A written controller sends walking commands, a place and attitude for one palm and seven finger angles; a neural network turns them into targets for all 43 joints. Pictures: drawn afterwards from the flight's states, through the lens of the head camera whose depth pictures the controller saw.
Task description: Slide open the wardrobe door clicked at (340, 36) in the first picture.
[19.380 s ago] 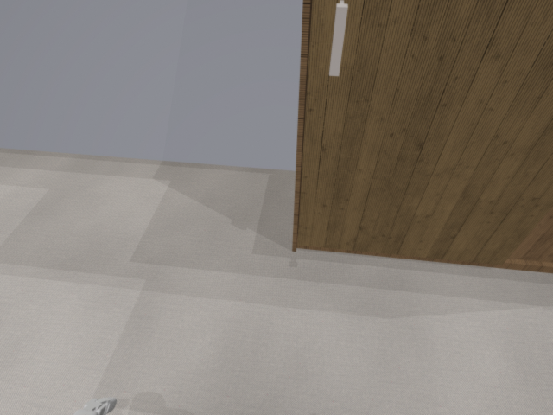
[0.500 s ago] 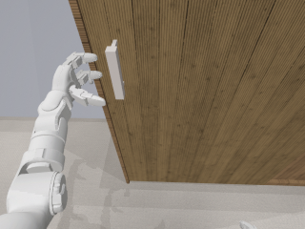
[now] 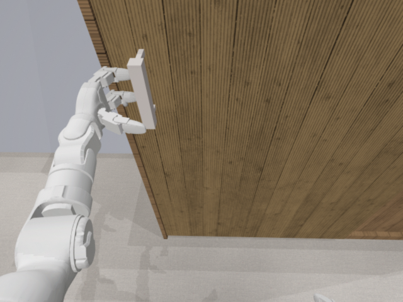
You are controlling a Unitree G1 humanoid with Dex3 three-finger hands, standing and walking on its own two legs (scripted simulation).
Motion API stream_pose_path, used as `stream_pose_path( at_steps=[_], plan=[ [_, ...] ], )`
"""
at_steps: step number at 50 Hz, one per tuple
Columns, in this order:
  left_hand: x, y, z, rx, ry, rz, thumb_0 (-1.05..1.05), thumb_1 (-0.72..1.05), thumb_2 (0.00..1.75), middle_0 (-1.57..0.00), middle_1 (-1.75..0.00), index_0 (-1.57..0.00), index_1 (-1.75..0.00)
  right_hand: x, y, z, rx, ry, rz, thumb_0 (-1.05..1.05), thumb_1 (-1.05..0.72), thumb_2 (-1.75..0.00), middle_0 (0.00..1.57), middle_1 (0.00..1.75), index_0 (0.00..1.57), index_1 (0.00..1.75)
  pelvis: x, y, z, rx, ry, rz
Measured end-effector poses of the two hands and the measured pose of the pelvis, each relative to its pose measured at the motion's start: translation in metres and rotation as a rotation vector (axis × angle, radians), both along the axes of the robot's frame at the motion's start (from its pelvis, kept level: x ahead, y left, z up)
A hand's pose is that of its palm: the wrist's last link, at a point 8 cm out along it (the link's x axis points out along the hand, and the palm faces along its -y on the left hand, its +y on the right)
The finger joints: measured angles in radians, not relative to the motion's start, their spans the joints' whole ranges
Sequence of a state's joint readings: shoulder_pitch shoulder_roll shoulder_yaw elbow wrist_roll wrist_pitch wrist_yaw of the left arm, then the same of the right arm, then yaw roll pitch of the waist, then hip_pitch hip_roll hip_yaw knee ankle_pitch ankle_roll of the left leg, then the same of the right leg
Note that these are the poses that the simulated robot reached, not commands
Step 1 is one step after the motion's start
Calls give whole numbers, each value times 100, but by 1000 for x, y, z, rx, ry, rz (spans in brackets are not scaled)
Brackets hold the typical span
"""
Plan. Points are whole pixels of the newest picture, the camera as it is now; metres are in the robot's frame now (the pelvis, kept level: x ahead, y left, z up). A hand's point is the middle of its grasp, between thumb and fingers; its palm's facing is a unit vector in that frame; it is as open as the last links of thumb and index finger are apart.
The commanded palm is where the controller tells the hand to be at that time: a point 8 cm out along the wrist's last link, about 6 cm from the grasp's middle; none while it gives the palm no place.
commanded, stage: slide the fingers in behind the handle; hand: left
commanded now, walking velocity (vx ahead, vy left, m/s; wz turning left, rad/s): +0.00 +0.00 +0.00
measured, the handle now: (145, 90) +0.49 +0.12 +0.17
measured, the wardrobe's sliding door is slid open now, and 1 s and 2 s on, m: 0.00 0.00 0.01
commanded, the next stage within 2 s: grip the handle and tug to test in 1.76 s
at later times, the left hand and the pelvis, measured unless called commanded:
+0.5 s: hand (125, 113) +0.42 +0.15 +0.17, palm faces -0.04 -1.00 +0.00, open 14.0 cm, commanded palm +0.40 +0.20 +0.17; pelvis -0.01 +0.00 +0.00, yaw +0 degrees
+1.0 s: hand (130, 111) +0.42 +0.14 +0.18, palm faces +0.00 -1.00 +0.00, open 14.0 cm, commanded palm +0.39 +0.17 +0.17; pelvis -0.01 +0.01 +0.00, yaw +1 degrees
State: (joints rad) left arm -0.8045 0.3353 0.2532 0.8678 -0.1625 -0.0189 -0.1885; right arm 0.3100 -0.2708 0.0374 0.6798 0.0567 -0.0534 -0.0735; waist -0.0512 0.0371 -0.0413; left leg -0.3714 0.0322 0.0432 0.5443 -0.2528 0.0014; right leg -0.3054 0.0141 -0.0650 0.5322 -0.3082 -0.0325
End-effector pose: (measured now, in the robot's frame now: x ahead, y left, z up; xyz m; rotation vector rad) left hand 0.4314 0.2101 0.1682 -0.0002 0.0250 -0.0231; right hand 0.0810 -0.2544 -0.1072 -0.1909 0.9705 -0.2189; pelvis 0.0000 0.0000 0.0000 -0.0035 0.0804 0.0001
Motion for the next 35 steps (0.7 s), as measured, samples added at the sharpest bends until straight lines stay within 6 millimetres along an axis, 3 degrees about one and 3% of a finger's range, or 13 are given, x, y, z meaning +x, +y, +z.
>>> stream_pose_path(
  at_steps=[12,27,35],
  plan=[
    [-12,5,2,-1,-37,3,-1,-50,30,-31,-121,-32,-122,-14,-8,1,-4,3,-34,1,-91,-89,20,29,20,30,0,-1,1,0,-9,-13],
    [-34,-11,6,-5,-47,-14,-1,-50,30,-30,-120,-30,-121,30,12,12,21,-123,35,1,-91,-89,20,29,20,30,-6,5,2,-2,-42,-1],
    [-35,-17,9,4,-42,1,-1,-50,30,-29,-121,-29,-121,36,23,13,40,-139,61,1,-91,-89,20,29,20,30,-9,7,2,-2,-46,4]
  ],
)
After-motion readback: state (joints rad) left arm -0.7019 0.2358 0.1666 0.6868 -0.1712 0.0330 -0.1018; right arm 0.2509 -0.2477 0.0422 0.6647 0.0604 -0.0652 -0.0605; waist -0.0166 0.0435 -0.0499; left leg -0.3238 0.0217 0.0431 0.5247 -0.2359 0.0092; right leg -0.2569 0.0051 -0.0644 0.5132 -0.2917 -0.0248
